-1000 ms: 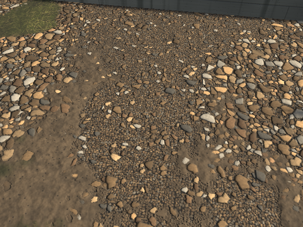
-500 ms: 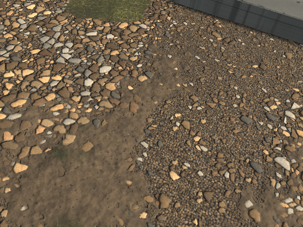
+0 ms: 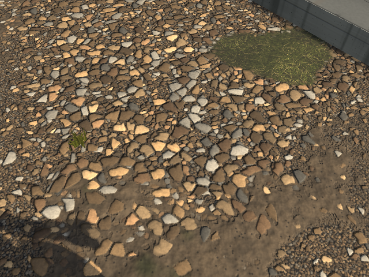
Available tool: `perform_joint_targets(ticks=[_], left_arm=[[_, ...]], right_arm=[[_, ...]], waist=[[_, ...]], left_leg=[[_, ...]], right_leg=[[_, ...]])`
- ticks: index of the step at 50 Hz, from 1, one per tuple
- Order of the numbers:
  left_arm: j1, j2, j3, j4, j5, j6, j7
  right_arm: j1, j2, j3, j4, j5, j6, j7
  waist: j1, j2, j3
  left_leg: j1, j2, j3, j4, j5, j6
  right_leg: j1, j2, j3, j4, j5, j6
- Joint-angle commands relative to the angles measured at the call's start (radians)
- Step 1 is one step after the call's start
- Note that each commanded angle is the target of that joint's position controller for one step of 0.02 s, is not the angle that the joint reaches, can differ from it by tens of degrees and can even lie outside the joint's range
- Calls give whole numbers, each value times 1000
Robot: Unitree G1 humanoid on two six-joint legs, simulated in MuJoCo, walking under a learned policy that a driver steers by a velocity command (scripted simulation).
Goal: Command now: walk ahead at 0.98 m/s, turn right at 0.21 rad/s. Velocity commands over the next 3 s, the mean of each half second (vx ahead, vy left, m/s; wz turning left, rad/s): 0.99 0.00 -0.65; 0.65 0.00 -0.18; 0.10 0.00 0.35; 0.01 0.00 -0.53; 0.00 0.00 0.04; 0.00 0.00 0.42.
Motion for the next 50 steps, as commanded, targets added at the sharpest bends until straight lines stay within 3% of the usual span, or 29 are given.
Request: perform_joint_targets(ticks=[1, 4, 6, 8, 10, 12, 13, 14, 15, 16, 17, 18, 19, 21, 25, 28, 30, 32, 33, 34, 35, 36, 37, 38, 39, 40, 43, 46, 50], left_arm=[[46, 4, -16, -35, -10, -7, -7], [38, 60, -7, -42, -31, -5, 19], [38, 104, 7, -56, -38, 1, 32], [96, 121, 12, -55, -49, 6, 33], [144, 100, 5, -47, -58, 17, 32], [154, 88, -3, -42, -45, 28, 29], [106, 64, -15, -70, -23, 28, 24], [214, -63, -52, -96, -32, 18, 25], [257, -50, -64, -123, -88, 13, 33], [153, 11, -48, -114, -94, 22, 44], [67, 24, -46, -127, -71, 31, 43], [16, 19, -42, -137, -48, 41, 37], [-5, 2, -37, -151, -40, 55, 28], [-30, -35, -41, -181, -55, 88, 12], [-99, -19, -47, -231, -28, 99, -10], [-231, 11, -46, -260, -20, 88, -37], [-296, 9, -49, -281, -26, 75, -50], [-298, 62, -29, -297, -33, 69, -54], [-221, 101, -10, -287, -29, 69, -53], [-19, 160, 21, -233, -22, 72, -45], [149, 202, 45, -180, -11, 80, -23], [118, 294, 39, -162, 13, 79, -3], [168, 231, 25, -210, 37, 69, -9], [137, 194, 16, -193, 35, 58, -20], [55, 192, 12, -171, 17, 42, -23], [-22, 153, 1, -164, 15, 28, -21], [-113, 74, -14, -148, 25, 4, -24], [-177, 78, -11, -124, 28, -1, 4], [-222, 83, -11, -119, 23, 40, 56]], right_arm=[[-54, -18, 8, -130, -15, -40, 4], [-152, -14, 29, -184, -35, -50, 5], [-239, -18, 36, -208, -27, -58, 17], [-267, -58, 18, -221, -10, -55, 12], [-272, -107, -8, -229, 6, -49, -4], [-142, -160, -45, -213, 13, -51, -18], [74, -203, -66, -178, 10, -49, -28], [263, -295, -87, -147, -13, -31, -32], [268, -291, -89, -124, -10, -25, -13], [199, -197, -73, -131, -2, -22, -16], [157, -150, -61, -115, -3, -14, -18], [107, -111, -50, -105, -20, -8, -15], [63, -80, -44, -91, -34, -7, -12], [0, -46, -41, -66, -21, -9, -4], [-58, -110, -58, -47, -15, -21, -15], [-9, -182, -70, -27, -13, -23, -25], [69, -224, -72, -4, -12, -19, -18], [122, -288, -81, 8, -14, -4, -20], [122, -318, -85, 8, -12, 12, -24], [106, -321, -82, 3, -12, 23, -28], [105, -295, -67, 3, -1, 19, -30], [275, -97, -15, -16, -57, 4, -12], [351, -162, -6, 19, 25, -28, 0], [144, -245, -35, -12, 66, -26, -8], [79, -202, -24, -55, 67, -20, -20], [64, -176, -20, -34, 44, -5, -34], [193, -140, -35, 18, 27, 63, -34], [136, -103, -38, -17, 17, 88, -37], [51, -83, -37, -56, 3, 85, -12]], waist=[[-57, -45, -13], [-74, -35, 65], [-50, -57, 75], [-31, -86, 59], [-32, -86, 47], [-119, -88, -38], [-230, -60, -179], [-214, 232, -403], [-177, 428, -422], [-190, 275, -217], [-175, 150, -110], [-141, 51, -49], [-99, 54, -2], [-47, 82, 46], [-7, 25, 86], [-56, -49, 119], [-75, -50, 129], [-35, 34, 79], [26, 72, 30], [129, 82, -77], [215, 26, -143], [18, -365, -245], [82, -245, -598], [126, -51, -481], [55, -4, -262], [8, 49, -158], [-91, -29, -115], [-108, -76, -59], [-78, -87, -56]], left_leg=[[-285, 96, -46, -129, 14, -19], [-204, 115, -3, -394, 138, -81], [40, 62, 40, -579, 324, -113], [175, 29, 31, -663, 429, -141], [191, 21, 15, -741, 354, -142], [349, 16, 29, -779, 255, -104], [611, 121, -52, -742, 182, -59], [939, 400, -503, -833, -148, 74], [932, 497, -894, -1020, -485, 136], [792, 449, -781, -1055, -481, 107], [668, 423, -590, -1040, -288, 83], [531, 376, -439, -1043, -105, 69], [420, 339, -324, -1061, 0, 58], [310, 314, -146, -1099, 137, 32], [242, 276, 113, -1155, 330, 10], [269, 235, 256, -1189, 366, -27], [316, 250, 285, -1183, 595, -29], [444, 282, 295, -1065, 1126, -22], [490, 293, 293, -905, 1348, -20], [449, 286, 284, -674, 1432, -28], [251, 235, 279, -382, 1236, -62], [-148, 47, 235, 98, -257, -110], [-218, -40, -105, 295, -323, -89], [-192, 1, -111, 265, -210, -90], [-220, 43, -72, 154, -139, -99], [-202, 91, -51, 94, -89, -116], [-40, 146, -39, -37, 1, -139], [-101, 141, 12, -145, 124, -167], [-122, 126, 95, -411, 385, -168]], right_leg=[[199, -238, 491, -285, -144, -229], [-8, -236, 416, -310, -71, -220], [-189, -179, 331, -318, -61, -178], [-193, -195, 362, -312, -86, -154], [-76, -206, 386, -226, -85, -119], [-25, -159, 349, 28, 137, -64], [-159, -120, 291, 325, 142, -22], [-402, -33, 187, 719, -267, 17], [-588, -94, 153, 959, -323, 10], [-682, -142, 127, 1051, -234, 12], [-686, -183, 94, 1057, -173, 8], [-628, -217, 87, 1016, -136, 7], [-579, -246, 98, 976, -118, 5], [-545, -290, 101, 917, -135, 7], [-530, -296, 73, 748, 81, 26], [-433, -252, -39, 485, 271, 2], [-327, -191, -99, 353, 263, -35], [-239, -94, -161, 317, 139, -77], [-156, -49, -174, 291, 65, -101], [84, -16, -165, 230, 105, -134], [407, -59, -66, 111, 291, -160], [782, -331, 293, 262, 712, -219], [882, -537, 712, 98, 467, -370], [690, -502, 599, -11, 511, -307], [477, -481, 452, -38, 563, -270], [313, -448, 350, -52, 614, -232], [88, -388, 116, -149, 692, -176], [39, -350, -56, -212, 741, -157], [121, -289, -214, -196, 630, -114]])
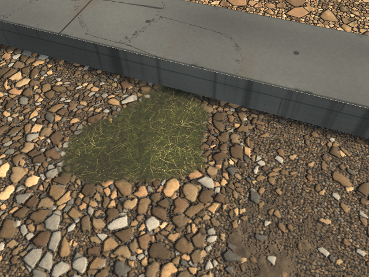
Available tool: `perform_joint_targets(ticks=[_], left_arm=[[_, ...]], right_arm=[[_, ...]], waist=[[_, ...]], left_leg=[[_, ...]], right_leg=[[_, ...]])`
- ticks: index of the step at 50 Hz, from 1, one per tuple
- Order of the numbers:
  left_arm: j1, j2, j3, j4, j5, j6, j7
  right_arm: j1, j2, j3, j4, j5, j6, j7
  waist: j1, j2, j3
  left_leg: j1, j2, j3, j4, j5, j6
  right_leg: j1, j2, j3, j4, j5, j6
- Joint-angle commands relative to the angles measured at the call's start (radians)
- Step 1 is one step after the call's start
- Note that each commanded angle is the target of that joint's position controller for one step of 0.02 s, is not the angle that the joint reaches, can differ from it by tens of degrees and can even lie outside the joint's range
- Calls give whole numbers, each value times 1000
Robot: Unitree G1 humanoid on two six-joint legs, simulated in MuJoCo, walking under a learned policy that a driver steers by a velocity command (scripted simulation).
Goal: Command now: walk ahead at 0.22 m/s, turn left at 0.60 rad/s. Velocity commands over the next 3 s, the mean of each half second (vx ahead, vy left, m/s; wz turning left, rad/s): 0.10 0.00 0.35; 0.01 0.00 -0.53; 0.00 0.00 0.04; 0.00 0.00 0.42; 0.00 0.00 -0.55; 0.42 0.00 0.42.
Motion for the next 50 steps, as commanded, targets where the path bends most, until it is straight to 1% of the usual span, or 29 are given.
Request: perform_joint_targets(ticks=[1, 6, 8, 9, 10, 11, 12, 13, 15, 18, 22, 24, 27, 29, 30, 31, 32, 33, 34, 35, 37, 38, 41, 45, 46, 47, 48, 49, 50], left_arm=[[-128, 135, 32, -84, -9, 9, 38], [-97, 178, 49, -55, -35, 65, 44], [-117, 186, 54, -57, -52, 79, 49], [-132, 176, 50, -56, -59, 83, 50], [-90, 164, 46, -54, -46, 77, 45], [-23, 65, 17, -82, 8, 69, 31], [-26, 119, 17, -69, -17, 61, 10], [-94, 172, 32, -69, -54, 67, 1], [-159, 144, 28, -66, -38, 92, 14], [-99, 107, 25, -36, -39, 119, 21], [-92, 82, 15, -6, -33, 120, 34], [-63, 77, 12, 24, -36, 120, 29], [-76, 132, 31, 10, -38, 115, 21], [-56, 140, 38, 10, -34, 113, 16], [-43, 146, 41, 9, -29, 112, 13], [-34, 202, 56, 3, -23, 112, 17], [-35, 260, 77, -4, -30, 109, 23], [-20, 276, 84, -15, -25, 99, 27], [22, 254, 83, -12, -7, 80, 34], [6, 246, 83, -20, -12, 63, 36], [-56, 218, 85, -47, -51, 60, 42], [-59, 205, 85, -53, -63, 72, 47], [-35, 218, 102, -74, -60, 111, 58], [-78, 199, 99, -115, -73, 127, 53], [-43, 164, 88, -114, -65, 128, 55], [22, 100, 69, -108, -40, 129, 51], [14, 130, 78, -144, -35, 111, 50], [30, 204, 97, -127, -25, 100, 47], [26, 246, 112, -97, -35, 103, 45]], right_arm=[[60, -22, -8, -45, -11, 2, 23], [-3, -51, -24, -124, -16, 12, 74], [66, -72, -38, -129, -18, 6, 76], [153, -91, -51, -111, -20, -4, 68], [215, -171, -75, -112, -29, -14, 46], [184, -262, -88, -133, -48, -14, 22], [174, -209, -63, -169, -67, -23, 27], [112, -166, -52, -188, -54, -23, 32], [27, -86, -26, -186, -11, -8, 26], [-30, -88, -24, -190, -38, 8, 15], [-25, -92, -29, -178, -45, 17, 0], [-49, -32, -7, -162, -57, 20, -3], [-64, -111, -32, -146, -48, 34, -17], [-66, -111, -37, -140, -35, 42, -32], [-64, -97, -37, -136, -27, 44, -39], [-45, -72, -36, -143, -35, 41, -46], [-84, -48, -33, -168, -44, 39, -46], [-180, -42, -31, -191, -47, 32, -46], [-228, -44, -37, -210, -40, 29, -42], [-188, -43, -43, -193, -31, 32, -36], [-158, -38, -45, -183, -36, 30, -32], [-179, -23, -40, -189, -36, 24, -32], [-199, 16, -27, -199, -16, 4, -12], [-53, -33, -46, -146, -6, 1, 9], [-44, -54, -55, -140, -13, 5, 7], [-55, -112, -64, -162, -33, 12, 0], [-68, -166, -71, -170, -80, 12, 9], [-92, -131, -64, -184, -72, -1, 10], [-132, -81, -50, -186, -58, -8, 8]], waist=[[-31, -102, -122], [3, -105, -106], [-39, -113, -123], [-91, -85, -159], [-119, 39, -210], [-24, 295, -279], [-57, 216, -490], [-77, 85, -447], [-42, -65, -272], [10, 38, -217], [-20, 71, -257], [-20, 82, -262], [-23, 117, -180], [-15, 101, -159], [-9, 69, -140], [-36, -70, -132], [-38, -228, -75], [16, -300, -41], [47, -302, -69], [13, -236, -96], [-23, -161, -138], [-17, -155, -159], [3, -194, -219], [-41, -236, -244], [-24, -195, -247], [19, 28, -262], [35, 250, -200], [39, 170, -182], [46, 74, -154]], left_leg=[[158, 3, 54, -165, 197, 3], [130, -28, 112, -303, 44, 62], [205, -83, 141, -356, -50, 102], [319, -123, 156, -463, 37, 135], [496, -68, 32, -535, 498, 186], [745, 190, -325, -466, 1027, 369], [835, 301, -569, -551, 887, 498], [789, 274, -464, -580, 698, 456], [593, 192, -314, -617, 377, 344], [418, 99, -194, -677, 273, 297], [434, 95, -165, -678, 152, 298], [411, 99, -134, -695, -41, 279], [381, 115, -124, -699, -216, 252], [405, 123, -113, -668, -225, 218], [407, 105, -81, -617, -209, 179], [375, 29, 10, -480, -204, 116], [287, -127, 130, -339, -195, 50], [180, -195, 97, -202, -271, 35], [89, -198, 5, -7, -430, 33], [61, -189, -46, 94, -442, 31], [44, -159, -70, 34, -361, 25], [66, -161, -60, -50, -331, 16], [191, -193, -42, -269, -265, 1], [449, -179, 2, -625, -65, 16], [558, -110, -37, -668, -3, 41], [661, 103, -251, -683, 145, 127], [614, 285, -528, -712, 296, 300], [580, 318, -533, -717, 303, 371], [548, 252, -403, -691, 290, 337]], right_leg=[[-2, -242, -18, -70, 643, -87], [132, -333, -5, 55, 674, -82], [132, -336, -1, 191, 803, -60], [112, -293, -25, 336, 797, -26], [1, -207, -34, 555, 548, 43], [-334, -16, -7, 912, -410, 120], [-412, 34, 246, 1085, -513, 132], [-449, -24, 293, 1094, -448, 118], [-468, -94, 270, 939, -345, 119], [-304, -86, 223, 723, -275, 140], [-225, -93, 217, 519, -223, 158], [-161, -113, 209, 431, -167, 156], [-164, -74, 136, 356, -114, 119], [-167, -73, 131, 283, -91, 72], [-170, -93, 169, 209, -18, 36], [-167, -185, 317, 134, 147, -21], [-195, -277, 538, 32, 136, -115], [-154, -337, 687, -49, 157, -173], [-81, -372, 747, -67, 232, -209], [-41, -347, 703, -36, 303, -191], [23, -283, 612, 28, 385, -119], [45, -256, 592, 44, 397, -97], [58, -212, 603, 81, 415, -81], [-19, -169, 619, 125, 294, -39], [-103, -126, 595, 171, 134, -4], [-246, -15, 476, 384, -204, 49], [-450, 72, 394, 565, -476, 94], [-458, 11, 415, 767, -452, 124], [-457, 7, 412, 842, -380, 139]])
Over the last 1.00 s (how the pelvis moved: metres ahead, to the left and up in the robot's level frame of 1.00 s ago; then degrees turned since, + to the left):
0.72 -0.18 0.01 -27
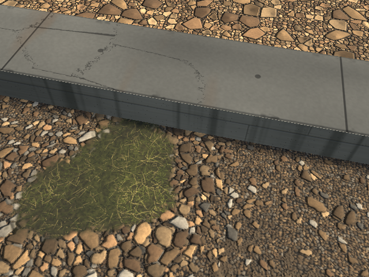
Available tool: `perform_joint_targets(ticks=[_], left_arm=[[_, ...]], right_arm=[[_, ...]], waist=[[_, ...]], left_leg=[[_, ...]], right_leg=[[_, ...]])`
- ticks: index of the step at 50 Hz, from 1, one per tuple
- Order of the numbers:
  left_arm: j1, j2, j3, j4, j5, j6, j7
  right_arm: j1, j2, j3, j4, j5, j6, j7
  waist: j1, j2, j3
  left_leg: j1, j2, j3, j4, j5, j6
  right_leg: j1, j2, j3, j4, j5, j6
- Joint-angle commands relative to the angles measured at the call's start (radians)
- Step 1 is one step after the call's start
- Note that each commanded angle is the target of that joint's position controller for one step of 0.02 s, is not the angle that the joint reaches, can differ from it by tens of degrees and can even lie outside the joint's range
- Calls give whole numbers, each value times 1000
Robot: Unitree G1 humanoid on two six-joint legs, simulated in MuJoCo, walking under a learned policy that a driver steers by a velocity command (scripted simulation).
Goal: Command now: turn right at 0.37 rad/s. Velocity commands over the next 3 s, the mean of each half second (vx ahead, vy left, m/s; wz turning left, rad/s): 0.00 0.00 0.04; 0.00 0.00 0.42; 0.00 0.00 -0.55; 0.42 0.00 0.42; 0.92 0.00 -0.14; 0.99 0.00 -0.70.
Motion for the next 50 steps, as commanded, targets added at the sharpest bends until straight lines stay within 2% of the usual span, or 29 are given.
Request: perform_joint_targets(ticks=[1, 3, 5, 7, 8, 10, 12, 13, 14, 15, 16, 17, 19, 20, 21, 23, 26, 29, 31, 32, 33, 34, 35, 37, 38, 40, 44, 47, 50], left_arm=[[103, 150, 45, -12, 4, -7, 3], [70, 90, 24, -20, 8, -1, 2], [25, 42, 2, -42, 2, -5, -4], [-16, 6, -21, -59, 9, -6, -10], [-34, -4, -29, -66, 10, -7, -15], [-35, 22, -25, -64, 3, -9, -20], [17, 21, -24, -38, 6, -12, -25], [18, 23, -28, -36, 21, -14, -24], [51, 86, -17, -42, 34, -13, -13], [24, 146, -1, -31, 40, -8, -6], [8, 104, -2, -40, 34, -8, -11], [7, 109, 4, -39, 35, -9, -10], [16, 115, 11, -43, 30, -16, 2], [28, 100, 7, -47, 36, -26, 9], [28, 88, 4, -49, 38, -33, 13], [-42, 82, 6, -58, 24, -41, 13], [-97, 95, 15, -65, 19, -33, 8], [-69, 122, 27, -58, 7, -30, -3], [-66, 108, 26, -48, -12, -32, -15], [-8, 68, 18, -27, -5, -33, -25], [-33, 2, -7, -83, 48, -33, -28], [-143, 36, -5, -118, 38, -41, -18], [-167, 73, 4, -113, 11, -41, -12], [-124, 82, 8, -74, 17, -34, 4], [-95, 87, 12, -62, 21, -28, 6], [-51, 70, 8, -38, 14, -23, -2], [-50, 38, -9, -26, 13, -16, -3], [-16, 5, -28, 8, 12, -15, -16], [-56, 72, -17, -22, -2, -15, -21]], right_arm=[[-84, -111, -24, -95, 5, -29, -1], [-66, -100, -14, -73, 21, -26, -7], [-30, -92, -10, -51, 14, -20, -13], [-23, -103, -11, -41, 15, -11, -18], [-12, -119, -16, -35, 18, -6, -17], [26, -147, -21, -21, 25, 3, -15], [28, -132, -11, -8, 40, 7, -13], [78, -94, 5, 14, 40, -3, -8], [95, -76, 15, 15, 19, -17, 4], [116, -58, 19, -2, 20, -30, 13], [36, -102, 13, -14, 24, -27, 10], [-10, -143, -3, -30, 38, -18, 6], [1, -144, -16, -40, 48, 8, -4], [7, -141, -22, -47, 48, 22, -5], [21, -135, -29, -49, 51, 34, -4], [51, -106, -26, -48, 54, 56, -3], [40, -84, -17, -73, 51, 71, 17], [55, -113, -30, -99, 57, 80, 39], [132, -124, -47, -82, 55, 87, 35], [187, -181, -72, -70, 46, 82, 18], [204, -346, -104, -104, 38, 67, -3], [222, -321, -85, -130, -10, 32, 15], [186, -281, -68, -129, -13, 7, 20], [92, -205, -42, -125, 28, 3, 1], [52, -188, -30, -129, 35, 9, -9], [38, -171, -16, -133, 21, 11, -20], [45, -148, -2, -118, 16, 9, -27], [0, -72, 27, -95, -5, 6, -23], [16, -152, 1, -61, -13, 11, -17]], waist=[[48, 101, -65], [28, 118, -58], [9, 154, -77], [-10, 188, -101], [-26, 207, -102], [-43, 225, -100], [-8, 206, -86], [-14, 173, -85], [-25, 74, -119], [-73, -115, -123], [-21, -127, -106], [-3, -132, -58], [11, -203, -31], [22, -209, -30], [15, -166, -29], [-21, -116, -26], [-20, -119, -51], [-13, -116, -87], [-54, -73, -102], [-63, 72, -91], [-38, 432, -66], [-115, 334, -193], [-102, 216, -164], [-47, 110, -116], [-23, 125, -115], [-9, 135, -132], [-23, 128, -110], [-25, 149, -94], [-65, 171, -8]], left_leg=[[137, 340, -314, -157, 374, 198], [126, 288, -226, -145, 468, 189], [158, 257, -166, -141, 496, 191], [167, 247, -138, -132, 473, 186], [156, 247, -135, -130, 457, 187], [156, 259, -156, -115, 430, 193], [121, 243, -147, -81, 392, 157], [45, 221, -156, -85, 326, 104], [-49, 176, -120, -33, 202, 36], [-91, 93, -36, -15, -21, -15], [-61, 77, -7, 40, -72, -48], [-118, 57, 15, 111, -65, -52], [-209, 54, 38, 285, -185, -52], [-260, 73, 21, 450, -336, -61], [-304, 92, 2, 575, -386, -72], [-313, 136, -3, 576, -317, -89], [-197, 146, 61, 436, -208, -91], [-109, 116, 122, 282, -141, -60], [36, 64, 157, 108, -12, -14], [165, 73, 48, -12, 172, 37], [332, 358, -423, -75, 603, 196], [287, 464, -583, -138, 571, 349], [266, 435, -486, -148, 486, 323], [212, 346, -340, -121, 373, 212], [164, 312, -285, -124, 394, 188], [146, 278, -230, -138, 424, 179], [180, 261, -203, -162, 351, 180], [124, 239, -125, -196, 194, 161], [93, 274, -144, -217, 87, 189]], right_leg=[[-153, -38, 5, 338, -29, 40], [-135, -37, -13, 333, 52, 67], [-94, -53, -60, 193, 82, 83], [-1, -92, -118, 10, 74, 89], [50, -99, -147, -72, 57, 86], [115, -85, -186, -203, 99, 77], [237, -72, -210, -464, 301, 36], [360, -105, -149, -556, 407, 3], [496, -219, -51, -503, 623, -36], [451, -296, -22, -437, 637, -120], [362, -303, -15, -466, 499, -164], [346, -307, -8, -488, 429, -169], [340, -382, 32, -505, 499, -206], [343, -445, 62, -511, 626, -249], [347, -479, 58, -512, 716, -274], [336, -447, -40, -514, 699, -241], [290, -395, -183, -497, 665, -202], [311, -420, -231, -437, 641, -177], [250, -400, -299, -310, 518, -108], [126, -322, -369, -118, 337, -38], [-243, -156, -399, 248, -174, 72], [-293, -91, -173, 422, -236, 62], [-301, -115, -139, 466, -162, 39], [-282, -160, -130, 401, 8, 23], [-223, -159, -138, 382, 69, 28], [-157, -139, -154, 375, 152, 41], [-129, -145, -147, 190, 200, 67], [24, -186, -157, -31, 229, 77], [25, -168, -200, -73, 149, 66]])
Over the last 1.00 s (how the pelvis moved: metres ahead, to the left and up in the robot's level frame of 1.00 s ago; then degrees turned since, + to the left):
0.15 0.03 -0.01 -8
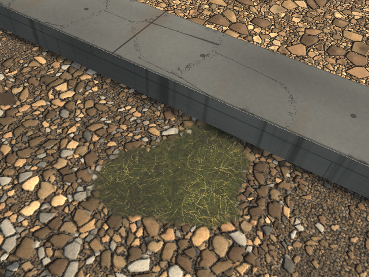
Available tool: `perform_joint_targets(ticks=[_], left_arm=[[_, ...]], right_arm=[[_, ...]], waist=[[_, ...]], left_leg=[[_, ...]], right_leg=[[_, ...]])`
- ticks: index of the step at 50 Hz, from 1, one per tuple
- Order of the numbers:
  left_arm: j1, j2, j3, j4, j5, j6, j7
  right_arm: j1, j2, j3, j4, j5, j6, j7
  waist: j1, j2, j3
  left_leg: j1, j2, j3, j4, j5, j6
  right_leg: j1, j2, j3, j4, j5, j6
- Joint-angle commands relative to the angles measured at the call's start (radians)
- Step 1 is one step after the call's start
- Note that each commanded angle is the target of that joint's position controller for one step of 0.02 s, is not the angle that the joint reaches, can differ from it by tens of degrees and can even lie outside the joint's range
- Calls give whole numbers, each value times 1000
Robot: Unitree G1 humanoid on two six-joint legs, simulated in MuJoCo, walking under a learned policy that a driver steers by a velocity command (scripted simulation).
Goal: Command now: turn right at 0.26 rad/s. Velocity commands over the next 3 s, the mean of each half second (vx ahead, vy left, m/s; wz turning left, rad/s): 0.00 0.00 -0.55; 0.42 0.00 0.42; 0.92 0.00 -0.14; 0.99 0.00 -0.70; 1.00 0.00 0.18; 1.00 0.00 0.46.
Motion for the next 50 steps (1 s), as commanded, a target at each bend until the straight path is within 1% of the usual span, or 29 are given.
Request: perform_joint_targets(ticks=[1, 2, 4, 7, 10, 13, 14, 15, 16, 17, 18, 19, 20, 21, 23, 25, 28, 29, 30, 31, 32, 33, 34, 36, 38, 40, 45, 48, 50], left_arm=[[-89, 128, 22, -103, -15, -16, -4], [-88, 132, 24, -112, -19, -18, -5], [-73, 115, 22, -120, -19, -19, -11], [-38, 92, 20, -126, -22, -13, -24], [-13, 87, 22, -138, -29, -4, -39], [38, 90, 30, -148, -31, 5, -57], [76, 103, 40, -143, -27, 6, -53], [129, 181, 69, -140, -20, 4, -36], [158, 332, 100, -167, -8, -5, -19], [165, 291, 83, -193, 35, -31, -31], [112, 251, 68, -194, 33, -49, -34], [55, 217, 59, -194, 11, -55, -26], [17, 179, 45, -200, -7, -50, -18], [-6, 164, 33, -204, -14, -43, -9], [-3, 160, 23, -205, 1, -36, -1], [5, 155, 16, -202, 10, -34, 2], [-36, 65, -22, -181, 28, -34, 4], [-38, 66, -23, -171, 35, -35, 3], [-33, 85, -18, -162, 42, -35, 2], [5, 132, -1, -151, 40, -35, -1], [56, 195, 22, -138, 33, -36, -6], [77, 212, 29, -125, 27, -44, -10], [87, 200, 29, -112, 21, -55, -10], [100, 160, 26, -91, 11, -86, -4], [99, 131, 24, -81, 10, -113, -2], [90, 116, 25, -76, 15, -129, -6], [106, 142, 37, -53, 17, -138, -20], [138, 166, 44, -26, 12, -134, -26], [171, 173, 44, -5, 2, -130, -33]], right_arm=[[24, -217, -69, -26, -2, 0, -4], [29, -226, -75, -21, 4, 6, -7], [24, -215, -77, -18, 11, 13, -14], [-16, -200, -81, -28, 10, 18, -18], [-44, -209, -92, -34, 17, 24, -15], [-65, -222, -102, -31, 43, 28, -11], [-53, -213, -104, -19, 54, 25, -10], [-14, -184, -100, -9, 43, 16, -4], [-71, -117, -78, -71, -14, 7, 0], [-144, -147, -79, -90, -4, -4, 0], [-142, -185, -90, -79, 27, -5, 2], [-114, -202, -95, -56, 34, -3, -1], [-99, -204, -97, -35, 26, 0, -8], [-80, -203, -98, -24, 23, 5, -9], [-44, -183, -91, -2, 33, 10, -4], [-43, -175, -87, 7, 38, 14, -5], [-10, -134, -66, 43, 39, 18, 5], [-18, -128, -61, 45, 41, 17, 9], [-33, -137, -61, 38, 46, 17, 11], [-41, -160, -63, 30, 54, 18, 13], [-69, -192, -69, 13, 70, 16, 14], [-90, -210, -74, -3, 82, 10, 14], [-96, -218, -79, -10, 88, 1, 12], [-68, -204, -84, -3, 83, -24, 12], [-30, -181, -86, 8, 77, -43, 18], [-17, -158, -82, 7, 78, -50, 29], [-67, -108, -55, -42, 78, -53, 65], [-121, -93, -35, -78, 81, -55, 83], [-147, -83, -23, -95, 80, -57, 91]], waist=[[-73, 174, 2], [-77, 159, 7], [-73, 131, -11], [-51, 119, -61], [-36, 132, -99], [2, 155, -121], [25, 142, -122], [32, 9, -126], [7, -292, -117], [74, -184, -222], [45, -86, -182], [11, -36, -141], [-1, -8, -132], [-17, -27, -129], [-24, -43, -146], [-14, -42, -132], [-20, -62, -122], [-9, -81, -104], [5, -93, -82], [37, -95, -75], [80, -102, -33], [93, -111, 23], [92, -104, 71], [78, -57, 87], [64, -37, 55], [58, -32, 39], [72, -11, 85], [82, 5, 135], [78, 21, 165]], left_leg=[[55, 315, -203, -160, 77, 159], [88, 344, -223, -152, 110, 175], [157, 391, -237, -129, 233, 196], [205, 407, -173, -93, 438, 194], [212, 398, -84, -56, 532, 165], [189, 382, 8, 30, 496, 100], [131, 351, 60, 109, 411, 44], [-34, 269, 134, 299, 203, -46], [-415, 95, 158, 615, -414, -151], [-488, 40, -49, 784, -512, -156], [-514, 71, -83, 839, -431, -145], [-524, 96, -80, 815, -331, -140], [-514, 116, -82, 776, -264, -144], [-463, 115, -74, 767, -211, -155], [-395, 97, -55, 771, -142, -174], [-382, 97, -51, 707, -109, -185], [-272, 144, -54, 498, -37, -194], [-227, 150, -47, 438, -31, -194], [-197, 150, -40, 402, -41, -191], [-220, 141, -18, 399, -55, -184], [-307, 135, -12, 425, -80, -170], [-415, 146, -48, 431, -93, -152], [-523, 152, -92, 443, -97, -134], [-679, 160, -162, 483, -70, -109], [-741, 175, -166, 529, -26, -102], [-746, 194, -130, 561, 21, -105], [-706, 233, -43, 515, 132, -104], [-687, 243, 1, 438, 158, -66], [-620, 221, 32, 365, 133, -29]], right_leg=[[-37, 0, -27, -17, -80, -8], [-77, -5, -21, 4, -112, -12], [-129, -20, -12, 46, -154, -16], [-112, -24, -34, 59, -174, -19], [-37, -3, -80, -21, -143, -35], [85, 35, -132, -218, -13, -78], [176, 58, -129, -330, 105, -111], [338, 2, 28, -418, 354, -175], [532, -261, 456, -404, 832, -340], [510, -345, 542, -436, 826, -484], [498, -298, 434, -441, 778, -453], [471, -238, 341, -429, 720, -390], [455, -201, 292, -423, 694, -346], [417, -172, 253, -426, 724, -331], [394, -145, 210, -435, 764, -328], [399, -131, 192, -447, 733, -323], [377, -99, 97, -463, 647, -286], [351, -97, 79, -473, 624, -279], [326, -105, 73, -485, 601, -279], [334, -126, 101, -540, 357, -292], [360, -168, 180, -618, 12, -321], [391, -217, 270, -676, -228, -333], [443, -253, 330, -710, -336, -334], [580, -289, 336, -724, -311, -317], [660, -280, 254, -723, -213, -288], [653, -255, 155, -724, -121, -266], [547, -228, -61, -742, 33, -247], [541, -229, -162, -752, 102, -229], [524, -230, -206, -760, 185, -230]])
Over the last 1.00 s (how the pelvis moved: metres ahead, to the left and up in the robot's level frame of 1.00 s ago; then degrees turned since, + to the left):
-0.01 0.04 0.00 18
